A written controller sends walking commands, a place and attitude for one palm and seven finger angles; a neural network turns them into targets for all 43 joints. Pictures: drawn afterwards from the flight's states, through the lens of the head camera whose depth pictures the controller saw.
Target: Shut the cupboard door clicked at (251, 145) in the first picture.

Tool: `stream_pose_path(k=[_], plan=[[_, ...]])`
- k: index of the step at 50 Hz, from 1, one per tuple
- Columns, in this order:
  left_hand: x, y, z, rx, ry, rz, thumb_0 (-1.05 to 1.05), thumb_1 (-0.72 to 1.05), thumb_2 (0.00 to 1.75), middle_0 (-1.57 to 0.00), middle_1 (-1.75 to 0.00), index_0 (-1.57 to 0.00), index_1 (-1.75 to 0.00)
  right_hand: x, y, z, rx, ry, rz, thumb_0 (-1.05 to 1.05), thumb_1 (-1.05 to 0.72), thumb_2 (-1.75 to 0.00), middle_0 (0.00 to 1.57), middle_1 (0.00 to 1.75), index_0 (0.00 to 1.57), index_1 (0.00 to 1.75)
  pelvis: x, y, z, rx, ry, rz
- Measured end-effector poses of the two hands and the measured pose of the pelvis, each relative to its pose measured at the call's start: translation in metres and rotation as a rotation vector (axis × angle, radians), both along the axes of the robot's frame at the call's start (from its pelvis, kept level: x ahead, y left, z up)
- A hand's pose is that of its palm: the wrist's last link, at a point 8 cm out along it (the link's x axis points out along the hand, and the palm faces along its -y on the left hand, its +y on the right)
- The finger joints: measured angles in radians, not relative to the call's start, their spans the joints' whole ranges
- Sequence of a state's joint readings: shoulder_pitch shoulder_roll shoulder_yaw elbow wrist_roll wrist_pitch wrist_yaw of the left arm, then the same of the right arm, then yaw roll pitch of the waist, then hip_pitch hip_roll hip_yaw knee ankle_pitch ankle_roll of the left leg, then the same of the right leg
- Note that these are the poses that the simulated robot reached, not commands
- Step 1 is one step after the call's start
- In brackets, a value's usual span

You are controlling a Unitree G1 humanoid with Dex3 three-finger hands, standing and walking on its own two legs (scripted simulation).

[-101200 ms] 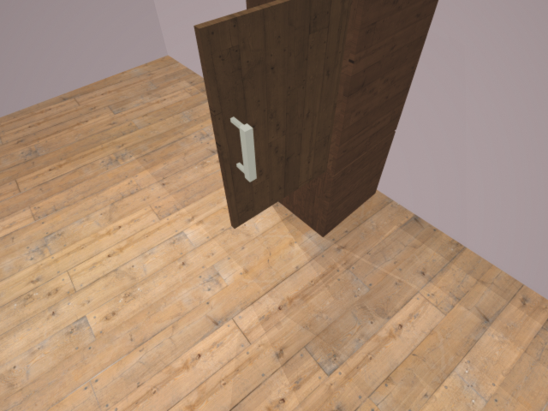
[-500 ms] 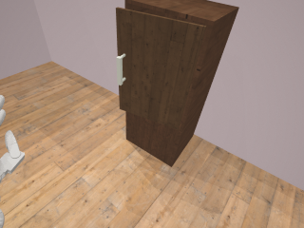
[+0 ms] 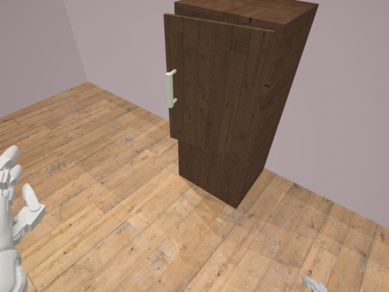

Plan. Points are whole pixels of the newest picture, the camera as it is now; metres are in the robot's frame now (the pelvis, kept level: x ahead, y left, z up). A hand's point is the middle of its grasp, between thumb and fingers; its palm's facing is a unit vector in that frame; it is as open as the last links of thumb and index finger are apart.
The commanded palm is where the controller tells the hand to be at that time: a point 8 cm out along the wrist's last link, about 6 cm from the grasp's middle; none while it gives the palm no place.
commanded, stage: stop stepping back and stand still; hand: left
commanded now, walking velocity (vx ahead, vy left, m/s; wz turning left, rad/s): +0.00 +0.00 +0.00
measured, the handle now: (172, 88) +0.91 +0.19 -0.03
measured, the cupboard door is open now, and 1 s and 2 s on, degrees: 11 11 11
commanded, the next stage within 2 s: let the arm hang, fingers relaxed in 0.34 s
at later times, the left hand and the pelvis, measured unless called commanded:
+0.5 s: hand (53, 225) +0.20 +0.28 +0.08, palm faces +0.33 -0.84 -0.43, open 7.4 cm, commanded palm none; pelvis -0.01 +0.02 +0.00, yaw +0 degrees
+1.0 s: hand out of the picture -0.05 +0.24 -0.16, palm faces +0.01 -0.96 -0.29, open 7.3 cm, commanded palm none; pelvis -0.02 +0.01 +0.01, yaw +1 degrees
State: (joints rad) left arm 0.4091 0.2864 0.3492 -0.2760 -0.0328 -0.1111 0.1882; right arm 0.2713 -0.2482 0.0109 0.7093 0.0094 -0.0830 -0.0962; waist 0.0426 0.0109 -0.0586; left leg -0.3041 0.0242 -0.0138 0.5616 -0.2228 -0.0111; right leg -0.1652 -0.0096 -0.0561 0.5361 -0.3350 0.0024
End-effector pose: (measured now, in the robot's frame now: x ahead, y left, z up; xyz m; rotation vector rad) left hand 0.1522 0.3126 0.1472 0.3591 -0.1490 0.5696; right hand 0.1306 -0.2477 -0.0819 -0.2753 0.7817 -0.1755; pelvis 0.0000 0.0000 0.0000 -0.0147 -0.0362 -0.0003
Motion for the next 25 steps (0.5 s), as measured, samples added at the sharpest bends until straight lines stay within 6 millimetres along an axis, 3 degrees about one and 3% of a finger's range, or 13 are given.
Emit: stream_pose_path(k=[3,7,10,13,18,22,23,25], plan=[[0.013,-0.012,0.005,0.015,-0.023,-0.100,0.02,0.89,0.90,-0.21,-0.30,-0.20,-0.30,0.002,0.001,0.016,-0.025,-0.047,-0.016,0.02,-0.91,-0.90,0.20,0.30,0.20,0.30,-0.004,0.002,0.001,0.002,0.002,-0.008],[0.019,-0.020,0.037,0.153,-0.092,-0.219,0.02,0.89,0.90,-0.21,-0.30,-0.20,-0.31,0.004,0.008,0.031,-0.018,-0.110,-0.028,0.02,-0.91,-0.90,0.20,0.30,0.20,0.30,-0.007,0.003,0.004,-0.001,0.021,-0.013],[0.016,-0.017,0.056,0.255,-0.106,-0.248,0.01,0.89,0.90,-0.21,-0.30,-0.21,-0.31,0.005,0.015,0.032,0.010,-0.123,-0.034,0.01,-0.91,-0.90,0.20,0.30,0.20,0.30,-0.006,0.003,0.005,-0.008,0.036,-0.017],[0.011,-0.008,0.058,0.286,-0.061,-0.225,0.01,0.89,0.90,-0.21,-0.30,-0.21,-0.31,0.004,0.022,0.025,0.045,-0.107,-0.038,0.01,-0.91,-0.90,0.20,0.30,0.20,0.30,-0.005,0.006,0.006,-0.012,0.044,-0.023],[0.001,0.008,0.032,0.194,0.055,-0.133,0.01,0.89,0.90,-0.21,-0.30,-0.21,-0.31,-0.003,0.030,0.010,0.076,-0.048,-0.036,0.01,-0.91,-0.90,0.20,0.30,0.20,0.30,-0.003,0.011,0.006,-0.013,0.040,-0.029],[-0.003,0.009,0.010,0.093,0.082,-0.092,0.01,0.89,0.90,-0.21,-0.30,-0.21,-0.31,-0.007,0.034,0.004,0.066,-0.009,-0.017,0.01,-0.91,-0.90,0.20,0.30,0.20,0.30,-0.004,0.013,0.006,-0.012,0.030,-0.021],[0.000,0.008,0.001,0.086,0.097,-0.108,0.01,0.89,0.90,-0.21,-0.30,-0.20,-0.31,-0.007,0.034,0.002,0.070,-0.007,0.008,0.01,-0.91,-0.90,0.20,0.30,0.20,0.30,-0.005,0.014,0.004,-0.014,0.033,-0.015],[0.009,0.007,-0.042,0.024,0.257,-0.153,0.00,0.90,0.90,-0.20,-0.30,-0.20,-0.30,-0.006,0.031,-0.009,0.077,0.032,0.058,0.01,-0.90,-0.90,0.20,0.30,0.20,0.30,-0.010,0.018,0.001,-0.014,0.034,-0.007]])
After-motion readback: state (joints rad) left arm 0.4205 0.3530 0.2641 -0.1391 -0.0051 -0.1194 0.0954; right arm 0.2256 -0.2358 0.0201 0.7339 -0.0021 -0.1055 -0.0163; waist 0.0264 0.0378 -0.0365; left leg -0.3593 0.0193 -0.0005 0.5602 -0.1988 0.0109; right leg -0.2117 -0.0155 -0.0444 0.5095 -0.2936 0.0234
